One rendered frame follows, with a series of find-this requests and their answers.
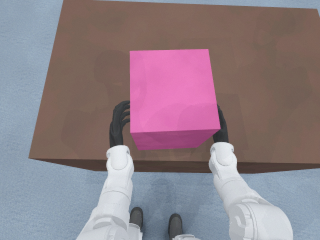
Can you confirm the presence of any robot right forearm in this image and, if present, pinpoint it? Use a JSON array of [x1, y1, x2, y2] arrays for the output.
[[208, 142, 293, 240]]

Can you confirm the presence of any robot foot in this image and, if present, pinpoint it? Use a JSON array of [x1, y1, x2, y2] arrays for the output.
[[168, 213, 183, 240], [129, 207, 143, 231]]

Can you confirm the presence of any left robot foot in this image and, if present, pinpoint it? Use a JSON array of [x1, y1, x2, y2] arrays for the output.
[[129, 207, 143, 231]]

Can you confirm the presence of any robot left forearm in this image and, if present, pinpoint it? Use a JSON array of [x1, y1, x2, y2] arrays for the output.
[[79, 145, 134, 235]]

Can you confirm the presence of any pedestal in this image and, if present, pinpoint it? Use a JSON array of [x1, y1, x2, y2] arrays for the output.
[[28, 0, 320, 174]]

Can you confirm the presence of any left robot upper arm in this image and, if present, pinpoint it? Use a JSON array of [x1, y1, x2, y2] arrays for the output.
[[76, 224, 129, 240]]

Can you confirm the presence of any carton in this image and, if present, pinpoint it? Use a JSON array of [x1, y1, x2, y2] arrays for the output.
[[130, 49, 221, 150]]

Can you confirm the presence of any robot left hand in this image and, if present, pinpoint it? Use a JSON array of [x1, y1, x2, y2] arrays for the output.
[[109, 100, 130, 148]]

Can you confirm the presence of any right robot foot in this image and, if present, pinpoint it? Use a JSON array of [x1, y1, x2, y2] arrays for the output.
[[168, 213, 183, 240]]

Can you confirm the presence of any right robot upper arm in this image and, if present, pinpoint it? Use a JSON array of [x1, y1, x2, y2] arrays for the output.
[[229, 202, 293, 240]]

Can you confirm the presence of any robot right hand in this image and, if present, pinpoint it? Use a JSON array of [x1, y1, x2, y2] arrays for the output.
[[213, 104, 229, 143]]

